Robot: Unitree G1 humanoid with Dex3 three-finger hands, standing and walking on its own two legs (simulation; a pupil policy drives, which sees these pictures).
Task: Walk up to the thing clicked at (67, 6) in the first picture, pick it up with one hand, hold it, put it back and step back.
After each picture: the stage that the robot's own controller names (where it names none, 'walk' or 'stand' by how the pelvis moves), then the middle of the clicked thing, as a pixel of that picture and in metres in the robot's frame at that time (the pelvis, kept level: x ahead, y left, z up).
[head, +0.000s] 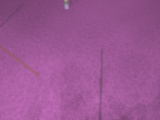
stand; (66, 0) +2.36 +0.26 -0.65
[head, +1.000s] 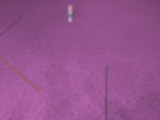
walk; (70, 13) +2.23 +0.15 -0.64
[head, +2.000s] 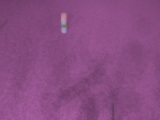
walk; (63, 23) +1.62 +0.17 -0.65
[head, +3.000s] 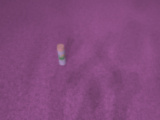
walk; (61, 54) +1.11 +0.20 -0.64
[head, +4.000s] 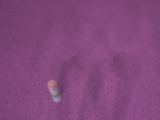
walk; (54, 91) +0.67 +0.26 -0.63
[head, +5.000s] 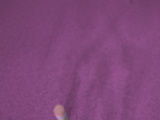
walk; (61, 116) +0.43 +0.22 -0.63
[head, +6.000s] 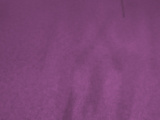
stand; out of the picture +0.37 +0.20 -0.65
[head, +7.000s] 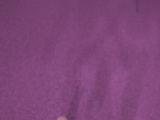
stand; out of the picture +0.37 +0.17 -0.64
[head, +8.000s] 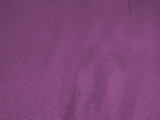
stand; out of the picture +0.38 +0.19 -0.65
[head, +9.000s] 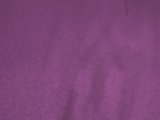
stand; out of the picture +0.38 +0.20 -0.66
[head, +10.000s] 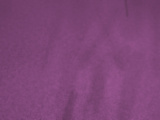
stand; out of the picture +0.37 +0.20 -0.66
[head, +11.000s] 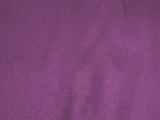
go down; out of the picture +0.37 +0.20 -0.66
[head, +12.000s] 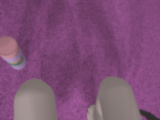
go down; (13, 55) +0.44 +0.26 -0.25
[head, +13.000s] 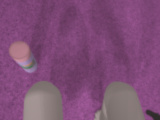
approach; (25, 59) +0.43 +0.26 -0.26
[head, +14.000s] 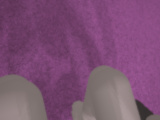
close in; out of the picture +0.41 +0.30 -0.15
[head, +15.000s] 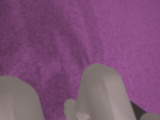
close; out of the picture +0.41 +0.31 -0.15
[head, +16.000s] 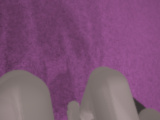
lift; out of the picture +0.34 +0.29 -0.16
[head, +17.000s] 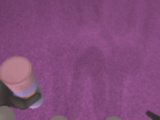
lift; (27, 87) +0.31 +0.19 +0.03
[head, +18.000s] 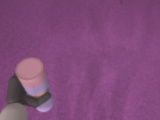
hold; (38, 89) +0.32 +0.16 +0.03
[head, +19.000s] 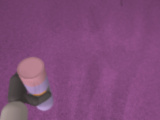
hold; (39, 88) +0.32 +0.16 +0.03
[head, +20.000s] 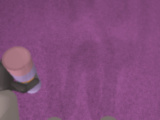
crouch; (26, 74) +0.38 +0.19 -0.03
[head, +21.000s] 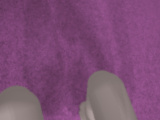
lower; out of the picture +0.49 +0.29 -0.07
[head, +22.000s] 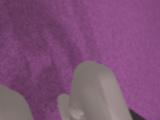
lower; out of the picture +0.44 +0.32 -0.16
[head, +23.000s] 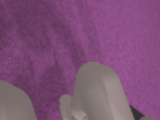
lower; out of the picture +0.43 +0.32 -0.16
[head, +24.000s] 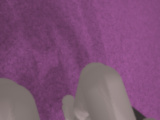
lower; out of the picture +0.41 +0.31 -0.16
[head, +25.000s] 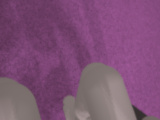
lower; out of the picture +0.40 +0.31 -0.16
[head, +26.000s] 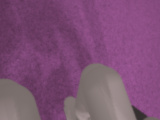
open; out of the picture +0.41 +0.29 -0.16
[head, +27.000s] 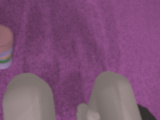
stand; (1, 50) +0.42 +0.27 -0.19
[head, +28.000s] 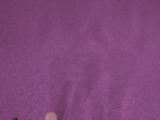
stand; out of the picture +0.38 +0.18 -0.57
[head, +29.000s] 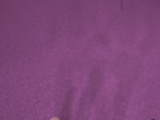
stand; out of the picture +0.39 +0.19 -0.60
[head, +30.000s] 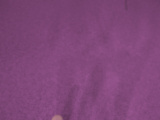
stand; out of the picture +0.39 +0.18 -0.60
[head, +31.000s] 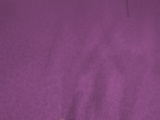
walk; out of the picture +0.40 +0.17 -0.66
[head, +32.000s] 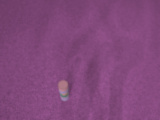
walk; (64, 91) +0.54 +0.14 -0.64
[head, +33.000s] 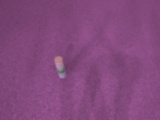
walk; (60, 67) +0.84 +0.26 -0.62
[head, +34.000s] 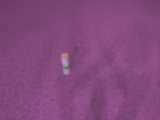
stand; (65, 64) +1.02 +0.20 -0.64
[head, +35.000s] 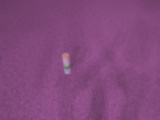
stand; (66, 64) +1.03 +0.18 -0.66
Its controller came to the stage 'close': yes
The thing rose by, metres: 0.67
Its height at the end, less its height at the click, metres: +0.00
